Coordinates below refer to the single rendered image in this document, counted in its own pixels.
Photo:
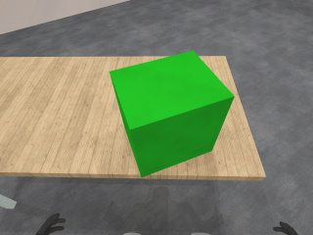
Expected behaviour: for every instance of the robot left hand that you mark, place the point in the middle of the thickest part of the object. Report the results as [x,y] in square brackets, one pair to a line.
[46,228]

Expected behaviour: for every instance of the robot right hand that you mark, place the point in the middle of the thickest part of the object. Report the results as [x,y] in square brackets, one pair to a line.
[285,229]

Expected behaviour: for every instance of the carton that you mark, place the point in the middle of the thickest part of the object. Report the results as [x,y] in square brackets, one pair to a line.
[172,109]

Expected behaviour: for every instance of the table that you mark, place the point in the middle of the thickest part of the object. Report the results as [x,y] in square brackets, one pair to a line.
[59,117]

